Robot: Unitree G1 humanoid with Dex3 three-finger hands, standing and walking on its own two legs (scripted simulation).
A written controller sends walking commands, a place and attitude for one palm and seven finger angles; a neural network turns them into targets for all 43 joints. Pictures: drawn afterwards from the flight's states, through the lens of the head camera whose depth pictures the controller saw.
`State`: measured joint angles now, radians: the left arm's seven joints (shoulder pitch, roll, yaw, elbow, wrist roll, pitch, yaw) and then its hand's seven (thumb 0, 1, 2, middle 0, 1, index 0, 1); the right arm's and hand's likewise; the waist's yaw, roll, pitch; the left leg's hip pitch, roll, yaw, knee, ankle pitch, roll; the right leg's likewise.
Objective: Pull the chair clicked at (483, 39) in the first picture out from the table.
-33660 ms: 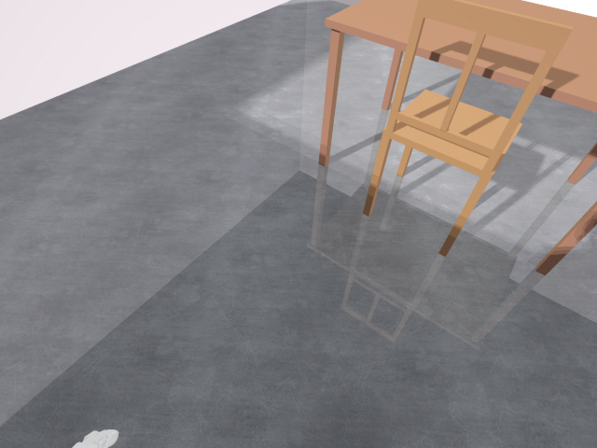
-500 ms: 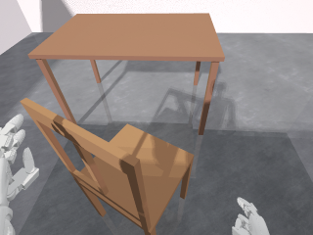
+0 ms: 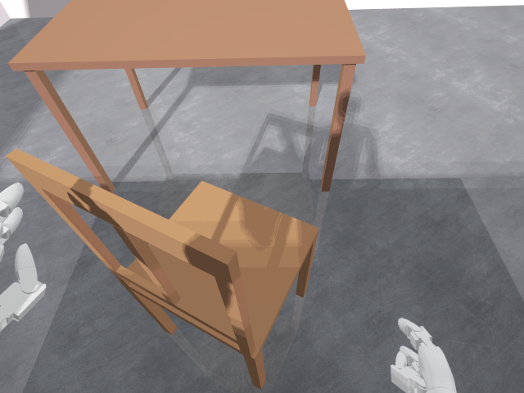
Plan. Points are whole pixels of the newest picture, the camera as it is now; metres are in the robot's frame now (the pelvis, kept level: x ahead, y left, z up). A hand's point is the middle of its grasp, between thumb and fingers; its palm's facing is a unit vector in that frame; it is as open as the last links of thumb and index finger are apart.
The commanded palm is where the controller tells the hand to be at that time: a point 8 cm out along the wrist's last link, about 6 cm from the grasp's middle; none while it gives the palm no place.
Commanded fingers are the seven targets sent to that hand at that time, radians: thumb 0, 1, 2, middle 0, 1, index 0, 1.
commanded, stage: step back with the hand held close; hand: left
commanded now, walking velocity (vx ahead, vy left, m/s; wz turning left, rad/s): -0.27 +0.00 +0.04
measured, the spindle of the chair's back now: (153, 269) +0.33 +0.23 -0.07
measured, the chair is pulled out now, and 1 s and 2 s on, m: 0.63 0.63 0.63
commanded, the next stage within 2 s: stop stepping back and stand still in 1.18 s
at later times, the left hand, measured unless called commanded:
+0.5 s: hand (17, 354) +0.14 +0.24 +0.15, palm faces +0.44 -0.78 -0.46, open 7.4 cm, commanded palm +0.07 +0.29 +0.17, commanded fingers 0.00 0.90 0.90 -0.20 -0.30 -0.20 -0.30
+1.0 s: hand out of the picture +0.08 +0.27 +0.15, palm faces +0.46 -0.74 -0.49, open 7.4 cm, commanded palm +0.01 +0.29 +0.17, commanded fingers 0.00 0.90 0.90 -0.20 -0.30 -0.20 -0.30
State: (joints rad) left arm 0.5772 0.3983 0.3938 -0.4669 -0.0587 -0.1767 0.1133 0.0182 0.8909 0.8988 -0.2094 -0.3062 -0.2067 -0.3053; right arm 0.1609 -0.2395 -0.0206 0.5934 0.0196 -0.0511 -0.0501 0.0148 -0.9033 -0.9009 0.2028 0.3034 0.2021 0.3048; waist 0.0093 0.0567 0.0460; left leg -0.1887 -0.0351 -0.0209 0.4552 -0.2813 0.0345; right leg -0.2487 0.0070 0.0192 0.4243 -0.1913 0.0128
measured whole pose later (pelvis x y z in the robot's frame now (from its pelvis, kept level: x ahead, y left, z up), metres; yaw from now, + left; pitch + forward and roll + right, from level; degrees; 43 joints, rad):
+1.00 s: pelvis -0.11 -0.02 -0.01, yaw +3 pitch +2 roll -1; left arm 0.59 0.47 0.47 -0.55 -0.05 -0.23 0.19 0.02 0.89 0.90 -0.21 -0.31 -0.21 -0.31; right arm 0.17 -0.17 -0.03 0.64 -0.01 -0.10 -0.07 0.01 -0.90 -0.90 0.20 0.30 0.20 0.30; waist -0.01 -0.04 0.03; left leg -0.41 0.02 -0.01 0.61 -0.24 0.01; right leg -0.53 0.05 0.03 0.92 -0.41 0.01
